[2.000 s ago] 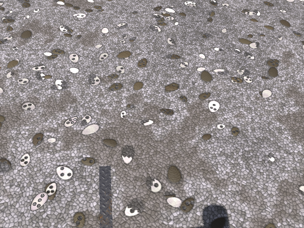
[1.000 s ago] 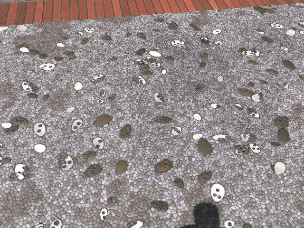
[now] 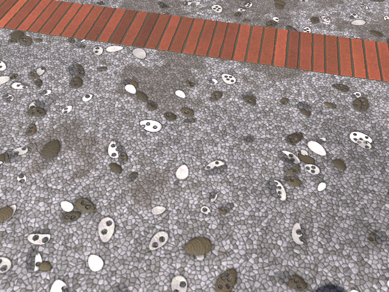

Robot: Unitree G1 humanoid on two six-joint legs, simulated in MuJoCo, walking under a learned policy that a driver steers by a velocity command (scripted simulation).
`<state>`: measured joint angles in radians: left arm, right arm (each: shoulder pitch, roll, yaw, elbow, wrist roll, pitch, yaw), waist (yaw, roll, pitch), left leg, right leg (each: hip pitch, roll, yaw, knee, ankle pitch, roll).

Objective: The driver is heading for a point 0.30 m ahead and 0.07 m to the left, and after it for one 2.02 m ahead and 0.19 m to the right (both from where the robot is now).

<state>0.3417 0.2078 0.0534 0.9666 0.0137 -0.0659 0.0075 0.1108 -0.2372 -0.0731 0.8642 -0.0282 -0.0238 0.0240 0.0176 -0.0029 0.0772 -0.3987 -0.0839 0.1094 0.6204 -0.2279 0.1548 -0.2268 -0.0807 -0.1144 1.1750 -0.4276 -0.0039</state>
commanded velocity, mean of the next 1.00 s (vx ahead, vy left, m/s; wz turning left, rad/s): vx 0.19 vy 0.00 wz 0.09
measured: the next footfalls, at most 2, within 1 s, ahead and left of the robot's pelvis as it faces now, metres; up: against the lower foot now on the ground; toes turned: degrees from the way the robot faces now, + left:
right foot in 0.44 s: +0.40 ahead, -0.06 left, +0.00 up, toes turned +16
left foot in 0.88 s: +0.27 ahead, +0.10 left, +0.00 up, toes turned +0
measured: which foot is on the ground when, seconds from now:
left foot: down 0.00-0.44, up 0.46-0.86, down 0.88-1.00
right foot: up 0.00-0.42, down 0.44-0.88, up 0.90-1.00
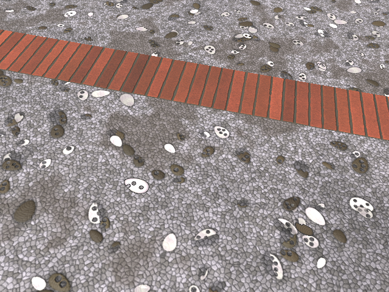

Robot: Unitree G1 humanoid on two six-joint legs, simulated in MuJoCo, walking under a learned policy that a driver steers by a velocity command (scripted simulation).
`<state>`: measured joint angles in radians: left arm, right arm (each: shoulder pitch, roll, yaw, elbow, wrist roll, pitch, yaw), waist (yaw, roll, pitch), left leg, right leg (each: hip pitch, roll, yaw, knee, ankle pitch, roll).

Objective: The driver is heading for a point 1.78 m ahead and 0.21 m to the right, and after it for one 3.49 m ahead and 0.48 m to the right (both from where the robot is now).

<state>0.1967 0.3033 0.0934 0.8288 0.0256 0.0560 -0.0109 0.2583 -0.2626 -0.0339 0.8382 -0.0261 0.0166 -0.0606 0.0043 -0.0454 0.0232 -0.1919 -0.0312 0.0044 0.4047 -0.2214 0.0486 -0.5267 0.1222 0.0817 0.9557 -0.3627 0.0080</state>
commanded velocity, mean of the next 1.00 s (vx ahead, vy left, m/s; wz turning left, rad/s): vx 0.00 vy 0.00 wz -0.32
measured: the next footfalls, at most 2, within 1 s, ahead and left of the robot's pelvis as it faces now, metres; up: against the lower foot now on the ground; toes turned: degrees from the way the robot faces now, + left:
right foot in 0.32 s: -0.01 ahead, -0.12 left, +0.00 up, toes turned -13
left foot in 0.76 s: +0.06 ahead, +0.06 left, +0.00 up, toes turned -19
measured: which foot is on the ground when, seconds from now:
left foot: down 0.00-0.32, up 0.34-0.74, down 0.76-1.00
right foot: up 0.00-0.30, down 0.32-1.00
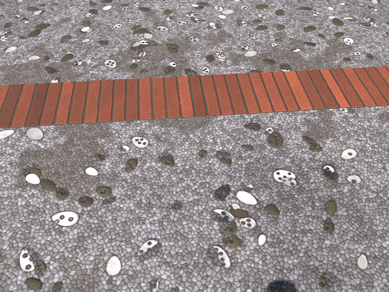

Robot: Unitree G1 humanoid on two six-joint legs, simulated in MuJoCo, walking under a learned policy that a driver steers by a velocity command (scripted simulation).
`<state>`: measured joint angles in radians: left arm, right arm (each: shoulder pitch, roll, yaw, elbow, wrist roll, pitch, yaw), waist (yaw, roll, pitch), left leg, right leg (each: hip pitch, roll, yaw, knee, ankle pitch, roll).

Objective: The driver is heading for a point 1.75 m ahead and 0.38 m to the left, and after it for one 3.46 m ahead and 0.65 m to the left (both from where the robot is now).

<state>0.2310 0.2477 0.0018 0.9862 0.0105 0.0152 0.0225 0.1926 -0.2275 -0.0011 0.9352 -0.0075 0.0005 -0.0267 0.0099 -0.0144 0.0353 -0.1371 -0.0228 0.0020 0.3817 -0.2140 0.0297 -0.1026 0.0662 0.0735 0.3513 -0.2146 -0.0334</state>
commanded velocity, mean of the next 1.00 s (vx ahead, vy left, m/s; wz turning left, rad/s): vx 0.22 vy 0.00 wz -0.01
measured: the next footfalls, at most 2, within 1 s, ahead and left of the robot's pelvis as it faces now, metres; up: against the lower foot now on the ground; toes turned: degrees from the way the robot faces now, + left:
right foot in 0.66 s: +0.10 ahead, -0.11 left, +0.00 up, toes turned -2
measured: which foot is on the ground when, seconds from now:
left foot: down 0.00-0.66, up 0.68-1.00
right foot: down 0.00-0.42, up 0.44-0.64, down 0.66-1.00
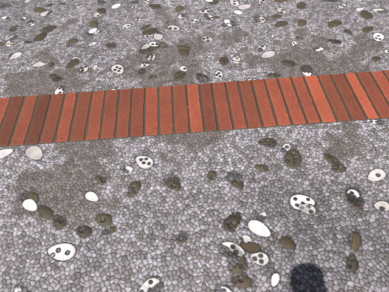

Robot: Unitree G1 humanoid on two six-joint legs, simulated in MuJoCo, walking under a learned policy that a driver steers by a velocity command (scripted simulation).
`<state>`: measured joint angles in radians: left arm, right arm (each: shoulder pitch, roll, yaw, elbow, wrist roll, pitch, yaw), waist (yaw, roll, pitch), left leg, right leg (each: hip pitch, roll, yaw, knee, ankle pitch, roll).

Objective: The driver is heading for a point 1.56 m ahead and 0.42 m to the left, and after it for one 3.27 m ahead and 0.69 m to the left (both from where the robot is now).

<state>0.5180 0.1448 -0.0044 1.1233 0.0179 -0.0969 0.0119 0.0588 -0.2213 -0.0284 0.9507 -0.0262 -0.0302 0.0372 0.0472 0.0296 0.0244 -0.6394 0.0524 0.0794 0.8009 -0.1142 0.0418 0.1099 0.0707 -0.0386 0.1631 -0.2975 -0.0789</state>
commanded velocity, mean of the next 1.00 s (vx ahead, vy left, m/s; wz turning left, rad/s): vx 0.49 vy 0.00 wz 0.12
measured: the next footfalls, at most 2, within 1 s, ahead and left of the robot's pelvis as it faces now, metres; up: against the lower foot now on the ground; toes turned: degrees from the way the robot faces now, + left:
left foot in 0.14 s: +0.25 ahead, +0.08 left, +0.00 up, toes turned +4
right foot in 0.68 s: +0.57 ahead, -0.08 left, +0.00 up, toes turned -3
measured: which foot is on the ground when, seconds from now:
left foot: up 0.00-0.12, down 0.14-0.68, up 0.70-1.00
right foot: down 0.00-0.12, up 0.14-0.66, down 0.68-1.00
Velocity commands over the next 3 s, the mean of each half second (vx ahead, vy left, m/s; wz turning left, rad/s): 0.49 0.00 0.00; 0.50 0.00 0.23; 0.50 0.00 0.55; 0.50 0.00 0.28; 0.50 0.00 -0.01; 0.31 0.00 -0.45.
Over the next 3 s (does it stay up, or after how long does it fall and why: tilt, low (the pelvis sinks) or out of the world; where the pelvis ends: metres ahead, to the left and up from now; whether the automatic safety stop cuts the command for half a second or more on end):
stays up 1.48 0.45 -0.12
